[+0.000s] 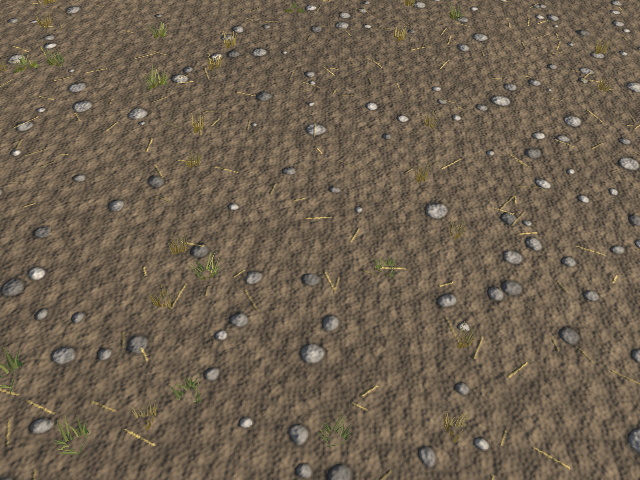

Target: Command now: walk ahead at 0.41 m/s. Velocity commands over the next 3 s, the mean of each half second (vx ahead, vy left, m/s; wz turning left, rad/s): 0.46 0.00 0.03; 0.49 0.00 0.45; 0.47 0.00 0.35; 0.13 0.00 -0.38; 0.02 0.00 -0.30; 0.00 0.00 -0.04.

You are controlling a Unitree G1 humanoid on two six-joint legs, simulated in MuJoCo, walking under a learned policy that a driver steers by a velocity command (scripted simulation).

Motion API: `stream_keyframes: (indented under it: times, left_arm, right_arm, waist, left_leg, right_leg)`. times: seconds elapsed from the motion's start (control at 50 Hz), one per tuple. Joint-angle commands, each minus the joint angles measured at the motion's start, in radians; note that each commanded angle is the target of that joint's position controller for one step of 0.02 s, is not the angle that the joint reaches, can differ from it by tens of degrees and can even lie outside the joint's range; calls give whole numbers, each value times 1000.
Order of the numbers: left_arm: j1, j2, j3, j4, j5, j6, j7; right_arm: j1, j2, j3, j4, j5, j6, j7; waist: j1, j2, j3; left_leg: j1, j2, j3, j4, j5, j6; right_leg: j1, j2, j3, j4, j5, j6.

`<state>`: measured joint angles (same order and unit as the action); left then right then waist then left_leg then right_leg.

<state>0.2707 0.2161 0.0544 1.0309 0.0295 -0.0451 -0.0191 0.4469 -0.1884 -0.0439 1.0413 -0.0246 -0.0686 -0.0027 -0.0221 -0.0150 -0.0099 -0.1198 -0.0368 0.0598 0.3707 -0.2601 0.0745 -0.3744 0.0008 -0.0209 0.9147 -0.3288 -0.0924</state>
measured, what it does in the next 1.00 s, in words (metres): walks ahead, turning left: right foot, then left foot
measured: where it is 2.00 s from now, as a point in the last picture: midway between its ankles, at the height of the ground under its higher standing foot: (261, 333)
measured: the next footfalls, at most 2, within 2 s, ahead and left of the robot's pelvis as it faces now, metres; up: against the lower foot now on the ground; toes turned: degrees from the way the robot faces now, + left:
right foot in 0.34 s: +0.33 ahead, -0.10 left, +0.00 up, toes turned -4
left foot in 0.90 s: +0.60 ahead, +0.07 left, +0.00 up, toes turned +20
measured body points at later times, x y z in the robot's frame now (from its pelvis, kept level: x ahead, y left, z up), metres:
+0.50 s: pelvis +0.25 -0.05 -0.01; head +0.28 -0.06 +0.44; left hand +0.31 +0.21 -0.15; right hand +0.27 -0.29 -0.16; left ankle +0.18 +0.08 -0.65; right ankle +0.29 -0.10 -0.75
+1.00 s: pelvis +0.52 +0.01 -0.02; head +0.55 +0.02 +0.43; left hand +0.45 +0.25 -0.17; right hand +0.71 -0.20 -0.16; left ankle +0.56 +0.06 -0.75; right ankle +0.39 -0.13 -0.64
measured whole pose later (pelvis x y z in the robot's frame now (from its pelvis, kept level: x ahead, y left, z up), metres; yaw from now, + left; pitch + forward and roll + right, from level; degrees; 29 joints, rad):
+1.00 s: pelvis +0.52 +0.01 -0.02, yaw +18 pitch +0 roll +1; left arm 0.34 0.20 0.05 0.97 0.01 -0.08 0.01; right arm 0.14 -0.23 -0.08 0.90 -0.02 -0.03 0.02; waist 0.01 0.00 0.07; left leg -0.35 -0.12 0.11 0.56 -0.22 0.16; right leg -0.27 -0.04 -0.08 1.24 -0.38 -0.03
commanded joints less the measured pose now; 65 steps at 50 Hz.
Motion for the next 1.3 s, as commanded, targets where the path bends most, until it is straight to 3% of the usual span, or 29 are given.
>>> stream_keyframes:
  times: [0.02,0.1,0.22,0.28,0.32,0.34,0.36,0.38,0.4,0.42,0.44,0.48,0.58,0.68,0.76,0.82,0.86,0.88,0.9,0.92,0.94,0.96,0.98,1.0,1.04,1.08,1.14,1.22,1.3]
  left_arm:
    - [-77,46,6,-64,8,-21,-18]
    - [-198,26,-2,-112,5,-6,-16]
    - [-371,20,-19,-196,-10,-5,-15]
    - [-283,53,-4,-185,-10,-13,-1]
    - [-12,93,23,-97,-7,-27,15]
    - [147,152,43,-60,16,-36,26]
    - [221,250,65,-58,38,-35,25]
    - [161,221,63,-61,-7,-18,17]
    - [25,162,46,-86,-18,-18,16]
    - [-42,95,29,-100,-17,-30,12]
    - [-56,64,19,-92,-12,-41,14]
    - [-18,25,5,-62,-12,-60,23]
    - [83,67,9,-40,-12,-81,29]
    - [151,62,-1,-30,-15,-81,38]
    - [235,72,-2,-2,-13,-72,55]
    - [237,100,3,3,-9,-59,68]
    - [213,130,13,-4,-5,-46,76]
    - [199,145,18,-15,-2,-38,73]
    - [175,154,22,-30,-6,-33,64]
    - [151,129,17,-67,-12,-37,54]
    - [144,53,9,-150,-27,-47,31]
    - [20,117,18,-179,-14,-61,24]
    - [-15,108,13,-202,-26,-76,19]
    - [9,107,15,-187,-27,-80,22]
    - [39,88,12,-184,10,-44,21]
    - [30,78,11,-201,22,-11,13]
    - [-93,80,7,-257,19,5,6]
    - [-236,79,-3,-310,11,6,-2]
    - [-351,76,-17,-352,3,-6,-12]
  right_arm:
    - [55,-92,-11,-17,6,-25,-7]
    - [138,-75,1,23,9,-32,-10]
    - [142,-99,2,38,4,-34,-14]
    - [93,-123,-5,39,5,-35,-17]
    - [59,-139,-11,35,8,-28,-17]
    - [59,-117,-5,15,13,-26,-13]
    - [174,9,17,-7,40,-22,-1]
    - [126,-86,-10,-2,24,-19,0]
    - [23,-101,-17,-36,17,-16,1]
    - [-35,-90,-15,-49,13,-20,5]
    - [-41,-72,-16,-43,7,-13,7]
    - [2,-36,-14,-28,-11,16,18]
    - [-156,-42,-21,-89,-6,51,34]
    - [-337,-29,-9,-155,3,42,47]
    - [-456,-20,3,-208,-1,39,51]
    - [-439,-38,-5,-217,-5,38,47]
    - [-334,-68,-20,-192,-8,40,42]
    - [-245,-93,-33,-166,-10,37,40]
    - [-118,-127,-52,-130,-18,30,34]
    - [-11,-213,-82,-113,-29,29,22]
    - [-66,-294,-102,-138,-16,42,21]
    - [-63,-272,-95,-134,7,52,18]
    - [-119,-233,-83,-136,11,50,11]
    - [-161,-181,-70,-138,10,44,9]
    - [-204,-146,-54,-148,20,24,-1]
    - [-173,-166,-54,-142,29,3,-1]
    - [-108,-201,-61,-138,27,-2,2]
    - [-20,-189,-55,-131,24,2,4]
    - [44,-182,-44,-116,14,0,-5]
  waist:
    - [7,82,115]
    - [-15,99,115]
    - [-37,134,150]
    - [25,125,109]
    - [139,89,-32]
    - [190,34,-128]
    - [129,-187,-265]
    - [132,-109,-256]
    - [79,-58,-73]
    - [62,-5,4]
    - [30,-1,43]
    - [-11,-23,50]
    - [-5,-23,99]
    - [31,-26,121]
    - [69,-34,132]
    - [42,-62,97]
    - [-12,-102,35]
    - [-49,-110,-16]
    - [-113,-83,-76]
    - [-163,22,-159]
    - [-78,256,-205]
    - [-100,48,-145]
    - [-65,21,-49]
    - [-11,-54,24]
    - [46,-39,34]
    - [59,-11,29]
    - [29,33,51]
    - [-33,76,52]
    - [-81,86,65]
  left_leg:
    - [147,264,-312,-278,-9,92]
    - [178,236,-195,-236,331,103]
    - [127,231,-121,-222,511,106]
    - [166,256,-92,-104,800,84]
    - [136,215,-45,208,905,53]
    - [-47,175,-24,470,626,39]
    - [-379,6,11,873,-135,0]
    - [-484,-16,-111,999,-227,16]
    - [-541,56,-116,992,-127,27]
    - [-505,91,-116,929,-52,29]
    - [-449,115,-120,876,-24,28]
    - [-359,131,-122,813,-10,15]
    - [-520,147,-100,714,133,-3]
    - [-554,121,-25,469,285,-16]
    - [-545,91,62,309,274,6]
    - [-457,26,116,257,160,54]
    - [-334,-34,139,253,52,103]
    - [-233,-58,131,221,16,131]
    - [-51,-65,92,122,41,165]
    - [177,124,-158,79,-48,231]
    - [421,385,-743,-39,7,404]
    - [377,365,-702,-96,24,378]
    - [265,350,-585,-120,73,337]
    - [141,306,-494,-141,202,287]
    - [17,215,-361,-151,357,240]
    - [-23,175,-314,-152,462,234]
    - [-37,138,-293,-164,493,204]
    - [56,121,-281,-152,536,148]
    - [163,149,-287,-138,575,133]
  right_leg:
    - [-323,-62,8,73,115,13]
    - [-378,-57,-44,6,174,54]
    - [-222,-17,-101,-283,250,35]
    - [-64,21,-103,-339,211,-19]
    - [235,66,-111,-420,220,-61]
    - [472,-83,53,-439,106,-100]
    - [732,-404,563,-522,-30,-231]
    - [654,-404,761,-678,-165,-257]
    - [496,-376,571,-696,-216,-215]
    - [351,-334,448,-736,-108,-181]
    - [259,-291,343,-756,3,-141]
    - [170,-247,204,-777,137,-98]
    - [215,-225,46,-824,258,-66]
    - [288,-192,-91,-804,463,-18]
    - [422,-219,-155,-755,653,-11]
    - [511,-242,-204,-627,1002,-2]
    - [534,-259,-227,-450,1225,-2]
    - [516,-265,-227,-302,1216,-11]
    - [421,-255,-238,-86,1066,-2]
    - [189,-210,-241,232,647,20]
    - [-265,46,-139,588,-207,77]
    - [-385,-15,53,586,-122,58]
    - [-396,-60,61,507,-27,54]
    - [-340,-92,55,406,16,58]
    - [-226,-119,58,298,27,91]
    - [-206,-117,38,232,30,121]
    - [-261,-115,10,98,138,148]
    - [-304,-94,-6,-100,288,139]
    - [-294,-61,-26,-258,344,100]
Over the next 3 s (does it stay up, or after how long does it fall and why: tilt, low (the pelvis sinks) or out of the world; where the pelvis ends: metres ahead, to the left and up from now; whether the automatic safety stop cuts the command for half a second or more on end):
stays up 0.85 0.11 0.00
